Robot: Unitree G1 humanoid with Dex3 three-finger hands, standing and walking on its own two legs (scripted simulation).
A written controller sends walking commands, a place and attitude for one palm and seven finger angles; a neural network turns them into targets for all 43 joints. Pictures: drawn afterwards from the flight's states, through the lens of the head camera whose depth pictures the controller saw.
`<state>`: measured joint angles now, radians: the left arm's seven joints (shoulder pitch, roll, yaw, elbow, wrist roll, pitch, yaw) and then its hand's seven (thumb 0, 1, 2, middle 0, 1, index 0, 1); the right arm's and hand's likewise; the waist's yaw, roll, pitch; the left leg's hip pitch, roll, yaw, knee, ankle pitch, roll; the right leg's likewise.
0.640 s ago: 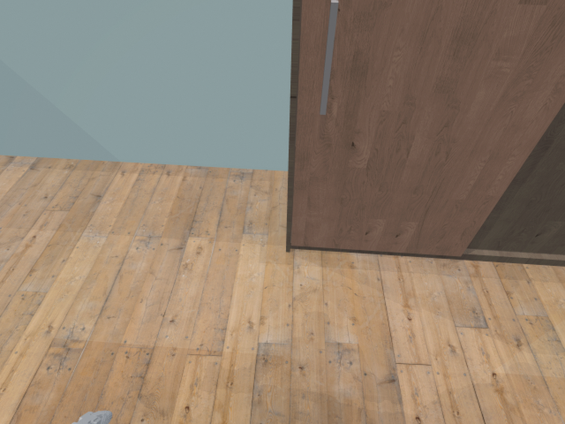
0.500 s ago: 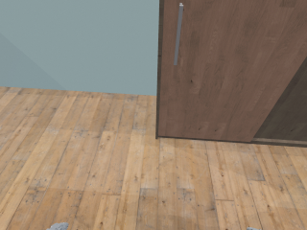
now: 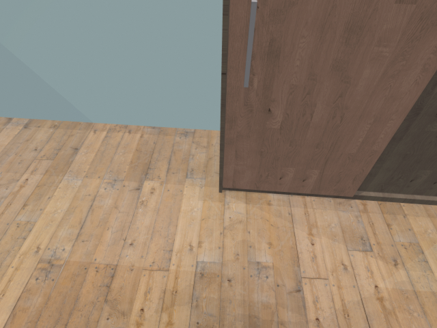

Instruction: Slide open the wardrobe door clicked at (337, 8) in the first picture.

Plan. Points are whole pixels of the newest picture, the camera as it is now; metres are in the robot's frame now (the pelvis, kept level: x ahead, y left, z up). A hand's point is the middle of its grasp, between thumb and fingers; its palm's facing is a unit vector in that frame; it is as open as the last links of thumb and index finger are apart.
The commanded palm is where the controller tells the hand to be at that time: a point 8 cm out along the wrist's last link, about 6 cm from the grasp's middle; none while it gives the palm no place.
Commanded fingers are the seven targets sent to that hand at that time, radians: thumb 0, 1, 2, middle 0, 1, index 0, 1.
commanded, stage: stand and wait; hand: left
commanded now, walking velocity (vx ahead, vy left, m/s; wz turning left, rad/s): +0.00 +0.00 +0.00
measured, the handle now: (249, 45) +0.93 -0.05 +0.10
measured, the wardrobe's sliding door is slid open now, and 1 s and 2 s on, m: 0.00 0.00 0.00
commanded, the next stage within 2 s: look at it before walking up in 0.18 s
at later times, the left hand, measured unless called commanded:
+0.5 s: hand out of the picture +0.08 +0.24 -0.15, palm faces -0.03 -0.94 -0.34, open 7.3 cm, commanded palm none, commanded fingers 0.00 0.90 0.90 -0.20 -0.30 -0.20 -0.30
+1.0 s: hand out of the picture +0.08 +0.24 -0.15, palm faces -0.02 -0.94 -0.34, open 7.3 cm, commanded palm none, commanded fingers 0.00 0.90 0.90 -0.20 -0.30 -0.20 -0.30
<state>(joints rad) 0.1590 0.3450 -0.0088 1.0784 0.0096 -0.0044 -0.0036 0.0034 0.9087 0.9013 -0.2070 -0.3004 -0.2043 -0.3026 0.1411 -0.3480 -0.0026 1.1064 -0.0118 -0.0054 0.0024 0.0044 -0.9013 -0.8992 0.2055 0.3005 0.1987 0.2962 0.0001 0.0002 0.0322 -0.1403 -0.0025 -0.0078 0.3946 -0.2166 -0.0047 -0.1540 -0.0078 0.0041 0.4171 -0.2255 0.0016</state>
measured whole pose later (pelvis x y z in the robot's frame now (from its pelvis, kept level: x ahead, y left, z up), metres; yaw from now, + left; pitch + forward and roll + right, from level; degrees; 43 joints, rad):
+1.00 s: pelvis +0.01 +0.00 +0.00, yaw +0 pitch -2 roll +0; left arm 0.15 0.34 -0.01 1.09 0.01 -0.01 0.00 0.00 0.91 0.90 -0.21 -0.30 -0.20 -0.30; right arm 0.12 -0.33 0.01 1.11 -0.01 -0.01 0.00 0.00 -0.90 -0.90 0.20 0.30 0.20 0.30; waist 0.00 0.00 0.02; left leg -0.12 0.01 -0.01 0.35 -0.20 -0.01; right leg -0.13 0.00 0.01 0.38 -0.21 0.00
